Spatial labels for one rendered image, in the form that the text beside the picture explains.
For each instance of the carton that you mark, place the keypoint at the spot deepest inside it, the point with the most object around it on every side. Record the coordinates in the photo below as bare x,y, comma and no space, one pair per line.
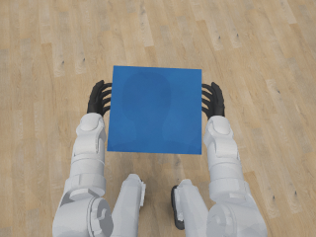
156,110

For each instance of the robot right hand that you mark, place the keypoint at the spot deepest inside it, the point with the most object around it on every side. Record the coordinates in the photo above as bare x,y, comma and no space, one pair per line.
216,102

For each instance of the right robot shin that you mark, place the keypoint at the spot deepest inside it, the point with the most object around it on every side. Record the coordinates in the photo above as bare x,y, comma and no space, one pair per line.
183,182

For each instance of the robot right foot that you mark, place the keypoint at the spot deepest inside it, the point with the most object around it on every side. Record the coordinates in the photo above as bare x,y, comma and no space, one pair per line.
180,224

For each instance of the robot left upper arm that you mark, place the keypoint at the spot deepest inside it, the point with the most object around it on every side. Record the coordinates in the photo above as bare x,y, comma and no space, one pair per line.
88,217

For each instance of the robot left hand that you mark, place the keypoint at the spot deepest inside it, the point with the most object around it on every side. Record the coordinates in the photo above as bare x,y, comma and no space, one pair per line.
96,100

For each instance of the left robot forearm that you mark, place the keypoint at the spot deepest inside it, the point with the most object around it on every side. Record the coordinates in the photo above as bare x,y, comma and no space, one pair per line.
86,178

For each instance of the robot right upper arm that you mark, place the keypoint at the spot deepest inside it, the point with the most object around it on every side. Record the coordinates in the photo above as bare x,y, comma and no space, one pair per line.
227,219

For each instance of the right robot forearm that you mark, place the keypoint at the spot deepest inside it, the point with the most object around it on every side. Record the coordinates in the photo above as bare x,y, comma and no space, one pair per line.
227,182

